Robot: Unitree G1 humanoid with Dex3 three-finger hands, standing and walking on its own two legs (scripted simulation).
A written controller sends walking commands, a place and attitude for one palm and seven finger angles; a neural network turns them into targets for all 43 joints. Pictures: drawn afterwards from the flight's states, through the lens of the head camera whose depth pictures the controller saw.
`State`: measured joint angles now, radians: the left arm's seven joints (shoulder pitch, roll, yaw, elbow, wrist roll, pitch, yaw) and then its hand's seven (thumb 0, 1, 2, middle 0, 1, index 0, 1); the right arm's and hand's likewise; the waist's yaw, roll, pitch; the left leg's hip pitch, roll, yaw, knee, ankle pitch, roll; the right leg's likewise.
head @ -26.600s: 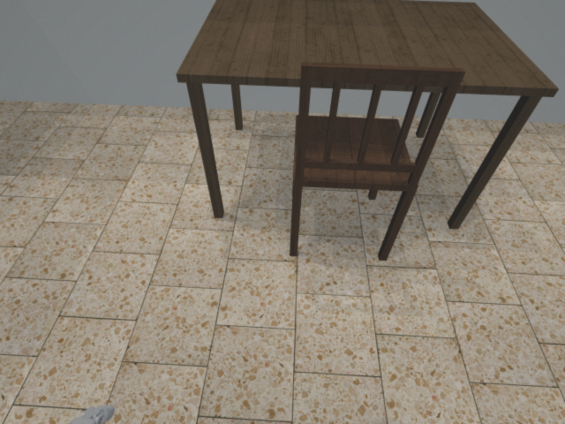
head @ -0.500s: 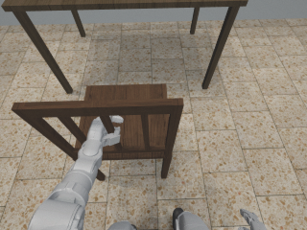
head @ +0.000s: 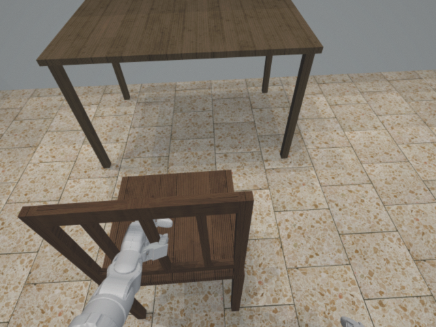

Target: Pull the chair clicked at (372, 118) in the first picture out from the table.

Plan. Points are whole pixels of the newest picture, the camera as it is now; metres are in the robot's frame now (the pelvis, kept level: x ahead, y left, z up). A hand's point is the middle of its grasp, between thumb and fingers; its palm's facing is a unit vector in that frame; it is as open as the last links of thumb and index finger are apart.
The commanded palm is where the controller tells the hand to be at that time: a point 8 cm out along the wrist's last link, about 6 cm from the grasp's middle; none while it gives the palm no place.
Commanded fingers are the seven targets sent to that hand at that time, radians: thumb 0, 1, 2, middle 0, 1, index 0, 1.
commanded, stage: stop walking, hand still on the chair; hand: left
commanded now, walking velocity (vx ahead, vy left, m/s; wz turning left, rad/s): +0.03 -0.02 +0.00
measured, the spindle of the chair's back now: (157, 245) +0.31 +0.15 -0.10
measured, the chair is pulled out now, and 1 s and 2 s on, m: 0.64 0.66 0.66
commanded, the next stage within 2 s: open the thumb and straighten the fingers in 0.92 s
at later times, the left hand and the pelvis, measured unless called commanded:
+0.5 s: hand (160, 251) +0.28 +0.13 -0.06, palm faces -0.07 -0.98 -0.18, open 5.3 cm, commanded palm +0.27 +0.18 -0.05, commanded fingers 0.00 0.90 0.90 -0.50 -1.45 -0.50 -1.45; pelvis +0.02 +0.02 +0.00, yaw -1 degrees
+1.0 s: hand (161, 250) +0.28 +0.13 -0.06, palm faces -0.04 -0.98 -0.18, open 5.2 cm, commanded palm +0.26 +0.19 -0.04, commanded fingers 0.00 0.90 0.90 -0.50 -1.45 -0.50 -1.45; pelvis +0.03 +0.01 +0.01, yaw -1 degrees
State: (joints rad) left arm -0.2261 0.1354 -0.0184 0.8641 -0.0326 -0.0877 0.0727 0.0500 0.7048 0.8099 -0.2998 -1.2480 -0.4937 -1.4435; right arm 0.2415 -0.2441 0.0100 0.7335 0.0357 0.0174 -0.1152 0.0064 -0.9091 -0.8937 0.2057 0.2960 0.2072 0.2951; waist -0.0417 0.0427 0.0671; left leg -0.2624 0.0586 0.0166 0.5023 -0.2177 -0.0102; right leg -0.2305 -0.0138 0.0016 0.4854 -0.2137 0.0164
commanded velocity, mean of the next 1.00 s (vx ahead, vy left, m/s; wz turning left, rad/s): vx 0.00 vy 0.00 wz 0.00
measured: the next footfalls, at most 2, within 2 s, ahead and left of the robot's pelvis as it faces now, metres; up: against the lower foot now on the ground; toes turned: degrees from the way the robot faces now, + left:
none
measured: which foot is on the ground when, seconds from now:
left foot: down 0.00-1.00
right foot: down 0.00-1.00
